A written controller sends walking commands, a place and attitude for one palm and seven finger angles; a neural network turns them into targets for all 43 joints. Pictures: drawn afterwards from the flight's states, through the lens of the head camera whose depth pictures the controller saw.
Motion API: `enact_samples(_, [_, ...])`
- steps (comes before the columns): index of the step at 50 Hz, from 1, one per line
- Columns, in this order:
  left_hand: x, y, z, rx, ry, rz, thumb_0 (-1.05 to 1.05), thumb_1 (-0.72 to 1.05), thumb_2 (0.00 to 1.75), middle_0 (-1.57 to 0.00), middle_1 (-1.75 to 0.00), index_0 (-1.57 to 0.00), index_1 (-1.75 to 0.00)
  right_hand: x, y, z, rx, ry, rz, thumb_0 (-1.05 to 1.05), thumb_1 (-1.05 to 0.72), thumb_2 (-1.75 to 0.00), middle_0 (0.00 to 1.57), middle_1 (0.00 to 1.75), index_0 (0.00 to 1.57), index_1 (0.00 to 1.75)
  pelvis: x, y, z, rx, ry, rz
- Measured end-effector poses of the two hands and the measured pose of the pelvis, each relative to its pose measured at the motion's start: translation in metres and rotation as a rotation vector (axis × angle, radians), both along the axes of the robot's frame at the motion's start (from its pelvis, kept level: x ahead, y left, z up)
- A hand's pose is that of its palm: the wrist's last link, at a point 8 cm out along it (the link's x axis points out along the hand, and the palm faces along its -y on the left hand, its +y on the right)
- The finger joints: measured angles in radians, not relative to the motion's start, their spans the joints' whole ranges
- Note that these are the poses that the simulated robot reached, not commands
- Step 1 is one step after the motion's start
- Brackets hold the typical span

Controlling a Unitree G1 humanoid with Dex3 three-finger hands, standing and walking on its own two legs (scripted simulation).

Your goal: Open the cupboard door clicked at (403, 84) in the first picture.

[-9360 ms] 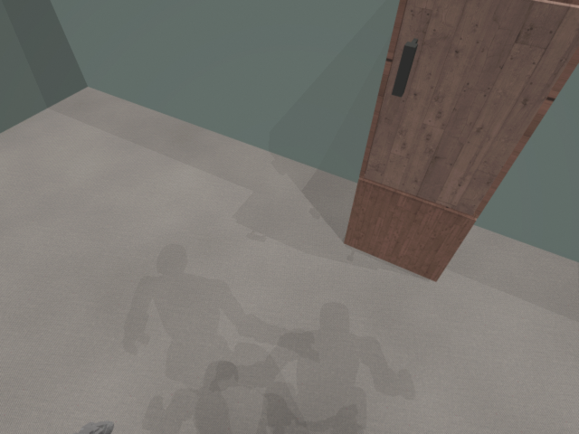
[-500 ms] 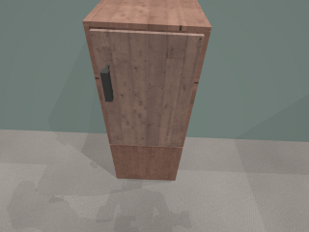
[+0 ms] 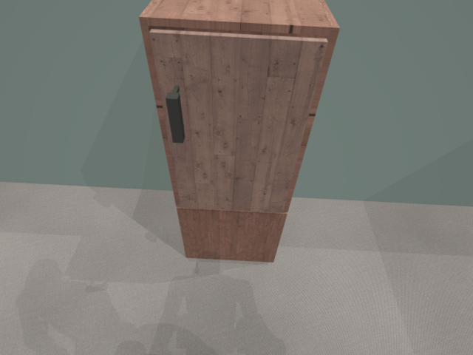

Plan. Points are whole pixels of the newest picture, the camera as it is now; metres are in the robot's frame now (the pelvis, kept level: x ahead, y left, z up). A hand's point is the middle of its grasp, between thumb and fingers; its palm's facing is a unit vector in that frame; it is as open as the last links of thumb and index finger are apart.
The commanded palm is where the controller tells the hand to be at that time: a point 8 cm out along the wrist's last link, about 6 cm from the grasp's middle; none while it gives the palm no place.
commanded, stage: look again from close up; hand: left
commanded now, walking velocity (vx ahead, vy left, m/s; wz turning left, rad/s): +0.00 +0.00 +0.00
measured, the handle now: (177, 114) +0.62 +0.19 +0.07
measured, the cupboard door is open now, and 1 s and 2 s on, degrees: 0 0 0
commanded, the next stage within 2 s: shuffle to correct the standing spot in 0.58 s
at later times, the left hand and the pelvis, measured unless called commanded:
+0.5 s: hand out of the picture -0.01 +0.16 -0.18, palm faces +0.03 -0.99 -0.16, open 7.4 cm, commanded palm none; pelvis +0.00 +0.00 +0.00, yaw -1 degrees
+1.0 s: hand out of the picture -0.01 +0.15 -0.18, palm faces +0.04 -0.99 -0.14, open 7.4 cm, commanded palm none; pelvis +0.04 +0.00 +0.00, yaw -2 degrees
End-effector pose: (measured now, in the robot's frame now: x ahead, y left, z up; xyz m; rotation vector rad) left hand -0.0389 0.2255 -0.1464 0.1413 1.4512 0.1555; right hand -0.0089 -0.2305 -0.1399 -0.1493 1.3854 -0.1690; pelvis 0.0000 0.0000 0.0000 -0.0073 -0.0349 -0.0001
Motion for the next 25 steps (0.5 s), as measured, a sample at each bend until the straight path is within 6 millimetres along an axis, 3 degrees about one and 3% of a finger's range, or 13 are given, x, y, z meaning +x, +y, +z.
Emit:
enact_samples(5, [-0.005,-0.012,-0.002,-0.026,0.015,0.011,0.01,0.91,0.89,-0.2,-0.29,-0.2,-0.3,-0.005,0.01,-0.002,0.018,0.015,-0.017,0.01,-0.91,-0.9,0.2,0.3,0.2,0.3,0.0,0.001,0.0,0.0,0.002,-0.002])
enact_samples(12, [0.004,-0.023,-0.004,-0.046,-0.011,0.011,0.01,0.91,0.89,-0.2,-0.3,-0.2,-0.3,-0.001,0.021,-0.004,0.041,-0.004,-0.033,0.01,-0.91,-0.9,0.2,0.3,0.2,0.3,0.002,0.001,0.0,0.001,-0.001,-0.009])
enact_samples(25, [0.027,-0.019,-0.002,-0.031,-0.067,-0.004,0.0,0.91,0.89,-0.2,-0.29,-0.2,-0.3,0.0,0.02,-0.005,0.039,-0.016,-0.047,0.01,-0.91,-0.9,0.2,0.3,0.2,0.3,0.005,0.001,0.001,0.003,0.0,-0.015])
